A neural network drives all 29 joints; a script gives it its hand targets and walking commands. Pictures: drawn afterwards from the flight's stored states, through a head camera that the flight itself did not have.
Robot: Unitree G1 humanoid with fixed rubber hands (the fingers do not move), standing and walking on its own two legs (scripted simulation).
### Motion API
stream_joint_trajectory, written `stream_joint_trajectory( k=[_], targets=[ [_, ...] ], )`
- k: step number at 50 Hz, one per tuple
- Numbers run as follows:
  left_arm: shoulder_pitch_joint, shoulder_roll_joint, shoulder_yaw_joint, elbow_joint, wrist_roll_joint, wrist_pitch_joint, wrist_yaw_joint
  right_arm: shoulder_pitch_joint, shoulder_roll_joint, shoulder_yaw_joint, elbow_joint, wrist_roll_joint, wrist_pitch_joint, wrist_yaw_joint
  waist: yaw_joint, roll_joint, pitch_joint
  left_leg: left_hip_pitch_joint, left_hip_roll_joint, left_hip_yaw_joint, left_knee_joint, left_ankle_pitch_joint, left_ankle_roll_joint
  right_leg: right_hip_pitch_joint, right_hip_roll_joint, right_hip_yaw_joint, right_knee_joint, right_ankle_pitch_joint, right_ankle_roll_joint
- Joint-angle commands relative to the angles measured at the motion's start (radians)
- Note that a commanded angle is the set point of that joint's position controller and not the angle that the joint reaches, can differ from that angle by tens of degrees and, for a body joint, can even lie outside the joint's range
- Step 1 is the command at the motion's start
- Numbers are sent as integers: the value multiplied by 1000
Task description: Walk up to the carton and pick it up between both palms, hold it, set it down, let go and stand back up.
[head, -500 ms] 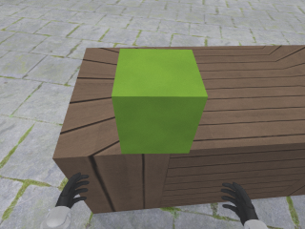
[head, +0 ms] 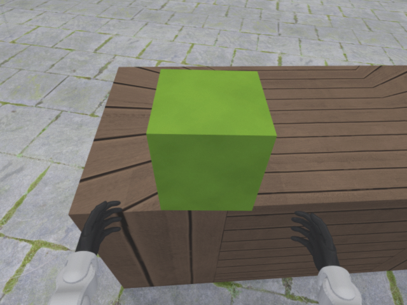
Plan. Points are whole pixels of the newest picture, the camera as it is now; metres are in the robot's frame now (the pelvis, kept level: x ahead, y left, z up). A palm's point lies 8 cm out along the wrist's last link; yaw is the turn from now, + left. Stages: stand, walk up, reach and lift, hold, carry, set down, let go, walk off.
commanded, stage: reach and lift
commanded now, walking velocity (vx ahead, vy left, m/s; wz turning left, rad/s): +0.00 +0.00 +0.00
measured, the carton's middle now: (207, 142) +0.48 +0.03 +0.03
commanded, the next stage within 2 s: none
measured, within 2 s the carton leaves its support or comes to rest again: neither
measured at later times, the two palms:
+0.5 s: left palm (97, 197) +0.28 +0.24 +0.06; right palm (321, 206) +0.30 -0.20 +0.06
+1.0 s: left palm (94, 150) +0.34 +0.25 +0.13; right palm (323, 158) +0.37 -0.20 +0.12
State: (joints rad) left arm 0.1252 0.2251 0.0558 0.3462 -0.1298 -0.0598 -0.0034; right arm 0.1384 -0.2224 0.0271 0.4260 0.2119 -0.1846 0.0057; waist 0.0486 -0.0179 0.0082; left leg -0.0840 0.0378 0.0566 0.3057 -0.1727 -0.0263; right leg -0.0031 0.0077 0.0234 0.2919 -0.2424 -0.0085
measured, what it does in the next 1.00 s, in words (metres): stands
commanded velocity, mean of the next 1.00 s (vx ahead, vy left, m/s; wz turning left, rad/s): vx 0.00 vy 0.00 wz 0.00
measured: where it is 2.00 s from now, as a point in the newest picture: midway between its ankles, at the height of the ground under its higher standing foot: outside the picture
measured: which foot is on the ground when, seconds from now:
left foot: down 0.00-1.00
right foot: down 0.00-1.00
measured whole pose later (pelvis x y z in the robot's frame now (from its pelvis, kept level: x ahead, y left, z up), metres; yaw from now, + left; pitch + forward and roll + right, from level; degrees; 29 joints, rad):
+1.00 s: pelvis -0.02 -0.01 +0.00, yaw +0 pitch +2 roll +0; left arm -0.53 0.32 0.16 0.41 -0.17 0.40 0.00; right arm -0.59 -0.37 0.09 0.65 0.42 0.17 -0.07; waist 0.04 -0.02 -0.03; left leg -0.21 0.06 0.05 0.32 -0.14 -0.03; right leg -0.13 0.03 0.02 0.31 -0.21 -0.01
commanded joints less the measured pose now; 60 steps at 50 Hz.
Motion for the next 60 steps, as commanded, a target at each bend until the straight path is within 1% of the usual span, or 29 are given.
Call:
stream_joint_trajectory(
  k=[1,8,11,13,15,18,26,30,35,43,50,60],
  targets=[
    [-145,91,38,-105,-14,-51,-4,-148,-102,-23,-110,25,-49,-11,0,6,-100,233,-50,-14,56,364,-6,-235,12,-5,-64,240,9],
    [-238,84,45,-66,-28,-91,-6,-266,-117,0,-47,69,-91,-20,-2,3,-127,211,-49,-16,67,365,-6,-228,11,-2,-45,246,7],
    [-297,85,50,-52,-28,-79,-6,-336,-127,11,-11,83,-88,-26,-4,4,-138,204,-46,-14,64,348,-3,-229,10,1,-43,235,5],
    [-342,89,54,-58,-26,-46,-4,-390,-136,16,1,92,-67,-30,-7,4,-149,202,-45,-12,58,332,-1,-231,10,2,-45,225,6],
    [-385,94,60,-79,-24,5,0,-441,-145,15,-3,100,-31,-36,-8,5,-162,205,-44,-9,51,319,2,-235,13,1,-49,215,9],
    [-431,98,72,-115,-22,77,5,-501,-158,11,-21,112,21,-44,-7,7,-187,215,-44,-7,49,330,2,-239,20,-3,-50,215,13],
    [-552,100,110,-147,0,236,5,-636,-189,7,-19,134,145,-65,-2,19,-204,233,-42,-6,39,329,2,-255,35,-16,-65,190,16],
    [-627,114,120,-152,-1,290,7,-710,-205,-4,-18,141,192,-68,-1,21,-225,222,-42,-4,37,313,5,-259,39,-19,-64,181,20],
    [-723,141,125,-142,-12,331,8,-806,-229,-11,-4,151,230,-68,-2,20,-272,210,-40,-4,44,312,9,-252,42,-20,-53,202,28],
    [-866,193,133,-100,-33,399,5,-961,-271,0,48,185,291,-76,-3,16,-348,191,-38,-6,60,345,12,-224,45,-23,-29,282,44],
    [-992,238,136,-35,-43,454,2,-1097,-300,17,119,220,345,-77,-3,14,-392,165,-38,-9,69,354,13,-197,46,-26,-13,346,56],
    [-1186,291,99,104,-65,474,6,-1294,-338,34,259,257,385,-60,-5,20,-449,134,-36,-19,82,351,16,-199,44,-35,-3,381,62]
  ],
)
